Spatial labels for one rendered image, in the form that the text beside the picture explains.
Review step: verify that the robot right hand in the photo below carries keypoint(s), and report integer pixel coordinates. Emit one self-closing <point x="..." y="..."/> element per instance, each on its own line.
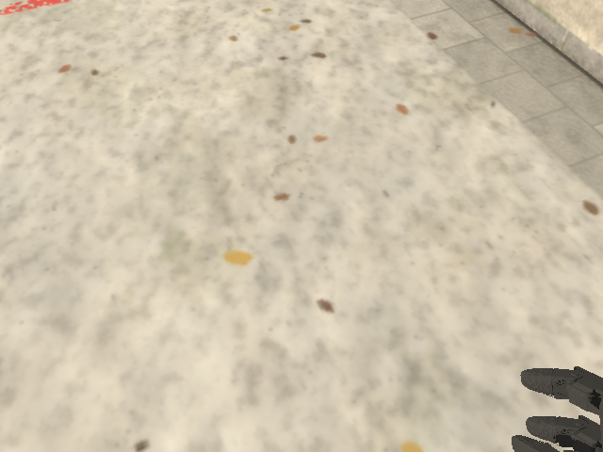
<point x="583" y="389"/>

